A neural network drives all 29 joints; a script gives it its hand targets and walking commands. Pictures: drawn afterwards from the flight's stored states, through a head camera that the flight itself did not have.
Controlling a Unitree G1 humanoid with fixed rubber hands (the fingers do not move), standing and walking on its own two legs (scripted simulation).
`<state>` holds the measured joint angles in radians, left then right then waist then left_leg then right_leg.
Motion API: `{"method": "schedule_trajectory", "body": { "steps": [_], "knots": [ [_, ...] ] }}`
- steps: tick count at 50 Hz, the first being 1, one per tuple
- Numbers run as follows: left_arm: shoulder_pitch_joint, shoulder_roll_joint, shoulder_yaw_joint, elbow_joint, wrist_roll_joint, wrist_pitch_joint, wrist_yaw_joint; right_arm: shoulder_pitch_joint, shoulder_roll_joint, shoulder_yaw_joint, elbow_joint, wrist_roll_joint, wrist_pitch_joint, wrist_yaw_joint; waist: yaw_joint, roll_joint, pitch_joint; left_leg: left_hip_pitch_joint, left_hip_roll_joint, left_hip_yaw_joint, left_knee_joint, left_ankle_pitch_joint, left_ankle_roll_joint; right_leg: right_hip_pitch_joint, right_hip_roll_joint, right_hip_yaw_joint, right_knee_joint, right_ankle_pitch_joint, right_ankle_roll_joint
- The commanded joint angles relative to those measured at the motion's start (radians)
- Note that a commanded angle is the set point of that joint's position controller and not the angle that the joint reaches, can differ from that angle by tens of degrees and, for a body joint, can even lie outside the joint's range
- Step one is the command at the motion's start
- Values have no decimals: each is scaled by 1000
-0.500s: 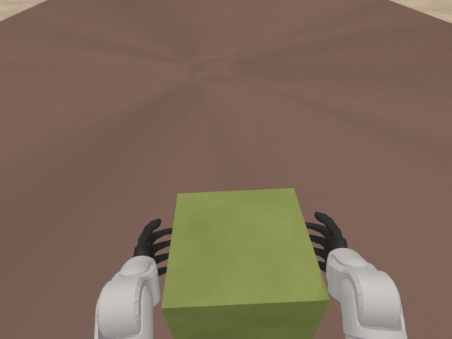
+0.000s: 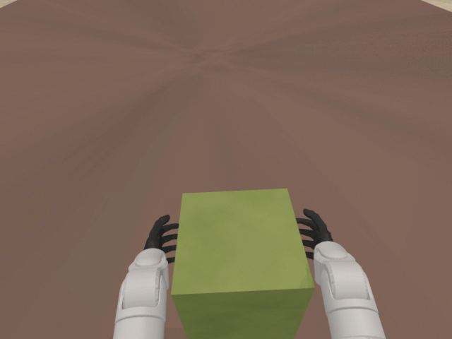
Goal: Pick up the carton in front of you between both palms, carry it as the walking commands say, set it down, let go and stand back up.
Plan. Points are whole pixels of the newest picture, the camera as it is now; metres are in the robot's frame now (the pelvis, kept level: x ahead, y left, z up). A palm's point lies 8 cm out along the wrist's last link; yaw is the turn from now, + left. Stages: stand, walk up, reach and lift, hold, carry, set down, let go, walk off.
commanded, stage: carry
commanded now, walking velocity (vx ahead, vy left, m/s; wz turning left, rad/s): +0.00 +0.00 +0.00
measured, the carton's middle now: (238, 269) +0.30 +0.00 -0.05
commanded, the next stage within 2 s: hold in 0.28 s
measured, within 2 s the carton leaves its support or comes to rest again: neither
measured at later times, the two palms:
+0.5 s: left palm (149, 270) +0.26 +0.15 +0.04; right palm (324, 253) +0.27 -0.15 +0.04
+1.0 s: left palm (168, 252) +0.31 +0.13 +0.00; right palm (328, 252) +0.29 -0.17 +0.01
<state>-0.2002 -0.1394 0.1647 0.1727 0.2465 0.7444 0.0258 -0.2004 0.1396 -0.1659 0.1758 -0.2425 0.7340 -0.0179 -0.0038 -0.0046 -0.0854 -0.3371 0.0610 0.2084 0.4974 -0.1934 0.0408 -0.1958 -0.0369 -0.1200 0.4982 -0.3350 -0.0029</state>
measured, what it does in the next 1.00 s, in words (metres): shifts its weight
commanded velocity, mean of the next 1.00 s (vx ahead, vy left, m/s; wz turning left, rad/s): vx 0.00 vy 0.00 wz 0.00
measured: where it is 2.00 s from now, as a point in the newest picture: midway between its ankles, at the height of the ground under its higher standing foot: outside the picture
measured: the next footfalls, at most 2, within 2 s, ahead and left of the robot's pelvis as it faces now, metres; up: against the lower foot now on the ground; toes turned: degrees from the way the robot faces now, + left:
none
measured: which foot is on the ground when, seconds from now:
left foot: down 0.00-1.00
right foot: down 0.00-1.00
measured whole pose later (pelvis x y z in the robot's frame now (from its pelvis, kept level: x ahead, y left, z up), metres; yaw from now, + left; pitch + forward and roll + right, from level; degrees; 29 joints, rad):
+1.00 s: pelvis -0.06 +0.00 -0.02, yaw -2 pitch -3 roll +0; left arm -0.67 -0.18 0.56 0.60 0.47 0.53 -0.02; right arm -0.66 0.18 -0.61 0.66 -0.48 0.45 0.06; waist 0.00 -0.07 0.14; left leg -0.39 -0.05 -0.02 0.62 -0.18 0.03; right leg -0.28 0.05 0.09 0.70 -0.36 -0.01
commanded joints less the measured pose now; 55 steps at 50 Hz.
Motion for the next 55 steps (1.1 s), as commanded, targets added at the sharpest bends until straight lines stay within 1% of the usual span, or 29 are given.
{"method": "schedule_trajectory", "body": {
  "steps": [1,4,8,11,14,15,16,17,18,19,20,21,22,23,25,28,31,33,35,37,38,39,40,42,44,46,49,52,55],
  "knots": [
    [-477,-860,-520,-45,-237,-104,-229,-466,868,513,-29,228,-96,224,0,7,-236,184,118,-138,-55,187,-6,-25,-110,94,-85,168,-22],
    [-481,-889,-545,-50,-248,-113,-234,-468,898,538,-33,240,-106,230,1,9,-255,190,120,-137,-48,214,-4,-16,-110,93,-74,189,-21],
    [-454,-909,-598,-107,-277,-76,-231,-435,919,585,-90,269,-69,226,1,10,-274,195,122,-134,-36,252,-2,-8,-110,92,-58,226,-19],
    [-419,-889,-587,-111,-270,-45,-227,-403,897,570,-97,261,-38,220,2,9,-269,190,122,-133,-32,262,-1,-11,-111,91,-53,239,-17],
    [-416,-876,-571,-106,-263,-38,-226,-401,883,554,-90,252,-31,219,2,8,-251,178,122,-135,-35,247,-2,-22,-112,93,-56,229,-17],
    [-325,-895,-564,-120,-266,-33,-225,-317,906,524,-88,241,-32,221,14,-49,-153,474,-135,-293,-68,497,2,-23,110,238,-119,501,-23],
    [-346,-874,-562,-138,-259,-49,-216,-340,893,526,-115,231,-51,213,1,-45,-208,554,-109,-329,-58,614,-3,-43,117,249,-117,565,-23],
    [-329,-856,-544,-151,-241,-56,-212,-341,865,521,-124,226,-60,214,10,-7,-211,567,-101,-329,-83,535,-8,-19,102,255,-137,475,-33],
    [-362,-851,-548,-159,-243,-60,-210,-355,861,513,-110,219,-65,214,8,-24,-176,547,-105,-321,-80,546,-17,-10,109,249,-143,483,-29],
    [-375,-850,-553,-146,-243,-64,-206,-371,861,514,-98,228,-71,211,5,-28,-183,579,-117,-313,-76,518,-18,-17,107,257,-160,472,-23],
    [-356,-848,-541,-140,-237,-69,-200,-375,856,518,-100,232,-76,214,8,-31,-164,626,-118,-311,-75,509,-14,-69,111,256,-167,460,-15],
    [-369,-848,-530,-129,-226,-71,-195,-396,853,523,-99,237,-80,219,11,13,-171,627,-116,-308,-98,394,-12,-61,105,257,-175,374,-21],
    [-394,-850,-541,-137,-226,-71,-195,-399,860,519,-87,233,-83,222,7,1,-148,608,-113,-305,-96,376,-11,-84,110,255,-177,327,-24],
    [-399,-854,-550,-138,-228,-69,-195,-402,858,511,-80,234,-87,224,6,4,-151,631,-110,-308,-91,386,-13,-98,108,258,-182,310,-28],
    [-413,-860,-557,-139,-235,-68,-196,-403,863,495,-53,227,-92,222,1,7,-146,626,-108,-307,-88,358,-17,-110,102,263,-191,268,-36],
    [-430,-858,-550,-116,-232,-63,-208,-413,868,467,-11,211,-94,221,-7,-7,-97,627,-116,-297,-86,250,-20,-164,81,271,-215,166,-54],
    [-463,-866,-536,-86,-227,-63,-222,-452,888,454,23,204,-103,224,-6,-30,-50,641,-124,-289,-79,164,-22,-239,56,278,-245,67,-72],
    [-542,-864,-496,-35,-212,-72,-231,-541,895,425,67,191,-118,228,-3,-45,-18,640,-129,-281,-61,89,-20,-293,43,278,-250,-18,-83],
    [-638,-867,-446,33,-197,-89,-243,-634,906,381,141,169,-142,234,1,-66,-2,613,-131,-280,-42,-10,-22,-315,36,272,-239,-111,-92],
    [-744,-890,-393,124,-177,-109,-253,-743,916,326,236,141,-174,244,10,-62,-9,577,-132,-288,-28,-99,-32,-322,38,265,-209,-176,-94],
    [-780,-904,-362,170,-161,-118,-255,-785,907,296,287,116,-187,250,21,-46,3,520,-124,-298,-29,-120,-40,-294,50,250,-170,-161,-88],
    [-834,-917,-327,225,-144,-127,-256,-850,904,254,324,99,-207,251,15,-40,-21,534,-130,-302,-22,-171,-45,-310,51,253,-163,-204,-92],
    [-868,-921,-279,274,-121,-137,-254,-895,892,209,370,77,-224,250,16,-32,-8,541,-133,-305,-12,-207,-47,-352,51,256,-151,-234,-97],
    [-910,-901,-178,367,-72,-154,-241,-938,850,92,455,14,-248,240,4,-3,12,496,-124,-322,-12,-245,-49,-359,70,243,-99,-224,-96],
    [-915,-855,-70,438,-10,-168,-221,-953,791,-20,509,-49,-259,225,-1,22,33,425,-122,-321,-7,-256,-47,-361,88,232,-56,-204,-90],
    [-901,-774,40,490,56,-189,-200,-952,716,-115,541,-106,-274,210,1,17,43,367,-124,-318,13,-238,-40,-394,95,222,-26,-178,-84],
    [-883,-653,146,511,130,-248,-171,-939,600,-203,552,-165,-312,191,8,13,22,275,-132,-307,62,-178,-37,-475,108,203,38,-123,-65],
    [-892,-574,167,524,154,-334,-151,-943,541,-216,542,-175,-376,185,12,20,-58,149,-141,-300,141,-96,-29,-545,129,185,135,-64,-40],
    [-912,-601,108,521,128,-428,-138,-952,582,-157,539,-132,-462,189,8,7,-189,102,-149,-321,235,18,-19,-664,146,178,219,-9,-28]
  ]
}}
